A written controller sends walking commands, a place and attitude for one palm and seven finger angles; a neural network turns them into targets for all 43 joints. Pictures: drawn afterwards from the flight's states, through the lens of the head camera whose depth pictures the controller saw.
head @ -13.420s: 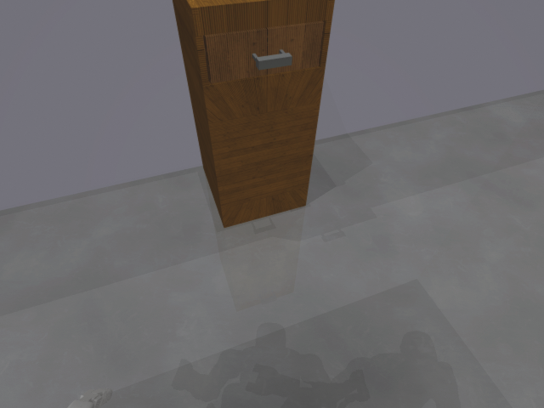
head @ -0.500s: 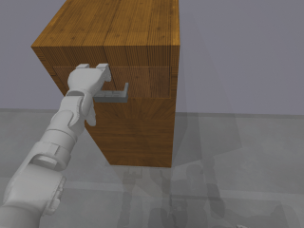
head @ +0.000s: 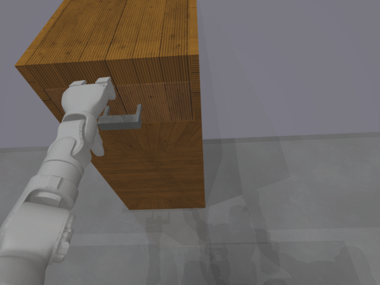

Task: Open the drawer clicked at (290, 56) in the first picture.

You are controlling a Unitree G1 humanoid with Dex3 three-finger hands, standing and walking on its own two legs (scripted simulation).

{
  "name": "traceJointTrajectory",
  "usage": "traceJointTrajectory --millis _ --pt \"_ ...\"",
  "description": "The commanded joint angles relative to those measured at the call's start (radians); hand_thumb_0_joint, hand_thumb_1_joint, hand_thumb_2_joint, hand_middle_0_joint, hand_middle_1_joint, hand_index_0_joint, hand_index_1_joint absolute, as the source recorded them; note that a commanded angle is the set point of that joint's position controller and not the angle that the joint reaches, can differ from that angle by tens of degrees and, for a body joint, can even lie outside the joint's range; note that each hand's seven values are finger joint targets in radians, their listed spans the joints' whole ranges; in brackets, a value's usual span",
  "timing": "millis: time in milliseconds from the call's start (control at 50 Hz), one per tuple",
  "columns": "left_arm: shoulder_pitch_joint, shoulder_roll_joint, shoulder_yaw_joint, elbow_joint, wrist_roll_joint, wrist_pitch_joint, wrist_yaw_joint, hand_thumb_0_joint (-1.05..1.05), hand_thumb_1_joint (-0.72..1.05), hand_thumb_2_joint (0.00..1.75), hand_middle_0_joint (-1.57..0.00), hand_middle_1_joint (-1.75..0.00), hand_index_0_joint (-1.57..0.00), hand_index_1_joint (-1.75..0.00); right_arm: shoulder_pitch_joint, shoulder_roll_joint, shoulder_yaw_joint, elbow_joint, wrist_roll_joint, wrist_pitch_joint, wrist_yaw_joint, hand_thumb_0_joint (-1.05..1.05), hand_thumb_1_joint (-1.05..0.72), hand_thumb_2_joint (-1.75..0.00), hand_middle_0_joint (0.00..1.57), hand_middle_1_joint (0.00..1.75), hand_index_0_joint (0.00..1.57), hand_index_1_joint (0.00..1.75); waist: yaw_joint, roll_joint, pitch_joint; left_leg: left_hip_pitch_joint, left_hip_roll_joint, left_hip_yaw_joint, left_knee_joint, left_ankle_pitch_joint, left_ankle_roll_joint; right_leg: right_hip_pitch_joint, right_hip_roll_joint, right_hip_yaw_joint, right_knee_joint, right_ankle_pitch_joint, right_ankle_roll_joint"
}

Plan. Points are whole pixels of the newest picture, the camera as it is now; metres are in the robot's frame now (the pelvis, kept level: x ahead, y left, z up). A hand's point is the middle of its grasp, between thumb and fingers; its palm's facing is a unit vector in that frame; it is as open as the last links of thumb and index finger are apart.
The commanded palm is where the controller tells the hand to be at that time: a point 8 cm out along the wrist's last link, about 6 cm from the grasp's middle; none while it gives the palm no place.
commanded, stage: move the hooked fingers above the handle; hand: left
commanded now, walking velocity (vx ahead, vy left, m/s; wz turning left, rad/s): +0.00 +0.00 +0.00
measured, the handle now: (121, 115) +0.53 +0.20 +0.03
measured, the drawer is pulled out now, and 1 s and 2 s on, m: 0.00 0.00 0.00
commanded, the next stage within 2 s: none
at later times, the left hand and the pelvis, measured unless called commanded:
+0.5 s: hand (105, 104) +0.48 +0.20 +0.11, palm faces -0.01 +0.02 -1.00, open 13.7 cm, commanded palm +0.45 +0.20 +0.14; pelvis -0.01 +0.00 +0.00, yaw +0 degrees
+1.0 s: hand (99, 111) +0.47 +0.21 +0.10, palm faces -0.09 +0.02 -1.00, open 13.7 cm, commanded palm +0.45 +0.20 +0.14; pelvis +0.00 +0.01 +0.00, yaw +1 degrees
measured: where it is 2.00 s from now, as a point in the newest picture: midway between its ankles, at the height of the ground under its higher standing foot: outside the picture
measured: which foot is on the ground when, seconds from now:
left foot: down 0.00-1.00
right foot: down 0.00-1.00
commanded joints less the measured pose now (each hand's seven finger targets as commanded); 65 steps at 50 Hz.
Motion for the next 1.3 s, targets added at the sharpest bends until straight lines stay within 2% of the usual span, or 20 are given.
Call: traceJointTrajectory --millis 0,100,180,260,300,360,400,420,480,540,620,700,780,880,940,1000,1100,1160,1200,1280 --pt "-0.469 0.105 -0.062 -0.222 -0.015 -0.079 -0.041 0.00 -0.50 0.30 -0.30 -1.20 -0.30 -1.20 0.011 -0.147 -0.050 -0.109 0.003 -0.047 -0.030 0.00 -0.90 -0.90 0.20 0.30 0.20 0.30 -0.048 -0.132 -0.284 0.009 -0.024 -0.014 -0.029 0.187 0.039 0.296 -0.017 0.033 -0.045 0.169 0.009" --pt "-0.633 0.115 -0.066 -0.300 -0.016 -0.193 -0.003 0.00 -0.50 0.30 -0.30 -1.20 -0.30 -1.20 0.046 -0.133 -0.054 -0.090 -0.006 -0.072 -0.034 0.00 -0.90 -0.90 0.20 0.30 0.20 0.30 -0.076 -0.031 -0.306 0.047 -0.037 -0.046 0.005 0.144 0.031 0.206 -0.015 0.040 -0.034 0.076 -0.001" --pt "-0.679 0.247 0.063 -0.277 -0.005 -0.202 0.114 0.00 -0.50 0.30 -0.30 -1.20 -0.30 -1.20 0.057 -0.133 -0.046 -0.080 -0.014 -0.085 -0.030 0.00 -0.90 -0.90 0.20 0.30 0.20 0.30 -0.047 -0.033 -0.395 0.001 -0.044 -0.052 0.017 0.183 0.020 0.247 -0.008 0.038 0.005 0.107 -0.004" --pt "-0.588 0.341 0.151 -0.109 0.034 -0.085 0.202 0.00 -0.50 0.30 -0.30 -1.20 -0.30 -1.20 0.013 -0.133 -0.028 -0.070 -0.012 -0.077 -0.021 0.00 -0.90 -0.90 0.20 0.30 0.20 0.30 -0.002 -0.061 -0.389 -0.105 -0.042 -0.031 0.003 0.206 0.007 0.314 -0.007 0.034 0.025 0.149 -0.004" --pt "-0.581 0.310 0.109 -0.031 0.055 -0.004 0.203 0.00 -0.50 0.30 -0.30 -1.20 -0.30 -1.20 0.004 -0.135 -0.021 -0.067 -0.011 -0.070 -0.016 0.00 -0.90 -0.90 0.20 0.30 0.20 0.30 0.000 -0.057 -0.381 -0.117 -0.034 -0.020 -0.005 0.214 0.001 0.312 -0.008 0.026 0.029 0.168 -0.002" --pt "-0.525 0.299 0.088 0.082 0.056 0.076 0.132 0.00 -0.50 0.30 -0.30 -1.20 -0.30 -1.20 0.006 -0.154 -0.024 -0.078 -0.004 -0.055 -0.016 0.00 -0.90 -0.90 0.20 0.30 0.20 0.30 -0.004 -0.121 -0.413 -0.119 -0.030 -0.005 -0.011 0.227 0.009 0.375 -0.008 0.029 0.020 0.217 0.004" --pt "-0.475 0.220 0.028 0.076 0.019 0.078 0.046 0.00 -0.50 0.30 -0.30 -1.20 -0.30 -1.20 0.019 -0.163 -0.032 -0.100 0.002 -0.044 -0.020 0.00 -0.90 -0.90 0.20 0.30 0.20 0.30 -0.016 -0.163 -0.446 -0.091 -0.026 0.005 -0.009 0.255 0.021 0.405 -0.011 0.027 0.016 0.283 0.010" --pt "-0.470 0.152 -0.023 0.044 0.000 0.059 0.002 0.00 -0.50 0.30 -0.30 -1.20 -0.30 -1.20 0.024 -0.164 -0.040 -0.108 0.006 -0.041 -0.024 0.00 -0.90 -0.90 0.20 0.30 0.20 0.30 -0.035 -0.182 -0.426 -0.071 -0.021 0.004 -0.010 0.258 0.026 0.385 -0.012 0.023 0.006 0.288 0.014" --pt "-0.393 0.168 -0.006 0.048 -0.001 0.006 -0.059 0.00 -0.50 0.30 -0.30 -1.20 -0.30 -1.20 0.030 -0.175 -0.032 -0.107 0.007 -0.031 -0.032 0.00 -0.90 -0.90 0.20 0.30 0.20 0.30 -0.031 -0.231 -0.311 -0.098 -0.017 -0.007 -0.020 0.202 0.032 0.330 -0.011 0.021 -0.011 0.215 0.013" --pt "-0.466 0.172 -0.004 -0.101 -0.008 -0.101 -0.068 0.00 -0.50 0.30 -0.30 -1.20 -0.30 -1.20 0.037 -0.166 -0.033 -0.124 0.003 -0.043 -0.040 0.00 -0.90 -0.90 0.20 0.30 0.20 0.30 -0.033 -0.179 -0.282 -0.089 -0.024 -0.021 -0.015 0.152 0.037 0.282 -0.013 0.034 -0.017 0.143 0.008" --pt "-0.611 0.298 0.115 -0.343 0.019 -0.241 0.045 0.00 -0.50 0.30 -0.30 -1.20 -0.30 -1.20 0.074 -0.136 -0.055 -0.121 -0.019 -0.063 -0.039 0.00 -0.90 -0.90 0.20 0.30 0.20 0.30 -0.008 -0.002 -0.450 0.004 -0.028 -0.038 0.024 0.276 0.030 0.297 -0.006 0.044 0.035 0.211 -0.012" --pt "-0.622 0.385 0.212 -0.319 0.051 -0.207 0.211 0.00 -0.50 0.30 -0.30 -1.20 -0.30 -1.20 0.070 -0.122 -0.056 -0.087 -0.025 -0.076 -0.024 0.00 -0.90 -0.90 0.20 0.30 0.20 0.30 0.003 0.010 -0.486 -0.024 -0.033 -0.041 0.045 0.345 0.011 0.301 0.003 0.030 0.063 0.257 -0.013" --pt "-0.583 0.307 0.137 -0.122 0.053 -0.035 0.253 0.00 -0.50 0.30 -0.30 -1.20 -0.30 -1.20 0.044 -0.139 -0.050 -0.044 -0.022 -0.071 -0.004 0.00 -0.90 -0.90 0.20 0.30 0.20 0.30 -0.020 -0.027 -0.439 -0.052 -0.025 -0.020 0.028 0.310 0.004 0.281 0.002 0.015 0.047 0.237 -0.003" --pt "-0.492 0.038 -0.107 0.036 -0.013 0.112 0.034 0.00 -0.50 0.30 -0.30 -1.20 -0.30 -1.20 0.049 -0.166 -0.057 -0.059 0.005 -0.038 0.004 0.00 -0.90 -0.90 0.20 0.30 0.20 0.30 -0.065 -0.135 -0.408 0.007 -0.014 -0.014 0.012 0.331 0.018 0.282 0.001 0.002 0.008 0.280 0.006" --pt "-0.471 0.009 -0.140 -0.001 -0.030 0.056 -0.095 0.00 -0.50 0.30 -0.30 -1.20 -0.30 -1.20 0.034 -0.177 -0.051 -0.074 0.002 -0.017 -0.012 0.00 -0.90 -0.90 0.20 0.30 0.20 0.30 -0.086 -0.204 -0.309 0.011 -0.018 -0.029 0.013 0.277 0.031 0.239 0.001 -0.005 -0.012 0.238 0.011" --pt "-0.524 0.058 -0.086 -0.122 -0.038 -0.081 -0.128 0.00 -0.50 0.30 -0.30 -1.20 -0.30 -1.20 0.031 -0.164 -0.045 -0.098 -0.009 -0.025 -0.025 0.00 -0.90 -0.90 0.20 0.30 0.20 0.30 -0.070 -0.155 -0.288 0.000 -0.029 -0.045 0.025 0.231 0.036 0.224 -0.004 0.012 0.002 0.197 0.001" --pt "-0.607 0.320 0.158 -0.303 0.022 -0.240 0.066 0.00 -0.50 0.30 -0.30 -1.20 -0.30 -1.20 0.048 -0.120 -0.041 -0.127 -0.029 -0.050 -0.033 0.00 -0.90 -0.90 0.20 0.30 0.20 0.30 0.013 -0.001 -0.428 -0.025 -0.034 -0.058 0.059 0.344 0.016 0.269 0.001 0.026 0.082 0.249 -0.019" --pt "-0.602 0.391 0.231 -0.316 0.066 -0.172 0.231 0.00 -0.50 0.30 -0.30 -1.20 -0.30 -1.20 0.016 -0.108 -0.034 -0.118 -0.027 -0.068 -0.023 0.00 -0.90 -0.90 0.20 0.30 0.20 0.30 0.047 0.008 -0.491 -0.073 -0.035 -0.043 0.070 0.421 -0.006 0.322 0.005 0.024 0.109 0.315 -0.022" --pt "-0.572 0.338 0.179 -0.253 0.076 -0.073 0.289 0.00 -0.50 0.30 -0.30 -1.20 -0.30 -1.20 -0.002 -0.108 -0.030 -0.101 -0.025 -0.070 -0.014 0.00 -0.90 -0.90 0.20 0.30 0.20 0.30 0.039 0.001 -0.502 -0.070 -0.030 -0.022 0.065 0.423 -0.012 0.333 0.002 0.018 0.105 0.344 -0.017" --pt "-0.531 0.316 0.133 -0.077 0.056 0.105 0.229 0.00 -0.50 0.30 -0.30 -1.20 -0.30 -1.20 0.006 -0.138 -0.031 -0.065 -0.013 -0.047 -0.007 0.00 -0.90 -0.90 0.20 0.30 0.20 0.30 0.016 -0.103 -0.516 -0.058 -0.018 -0.001 0.028 0.398 0.000 0.391 -0.002 0.013 0.068 0.365 0.005"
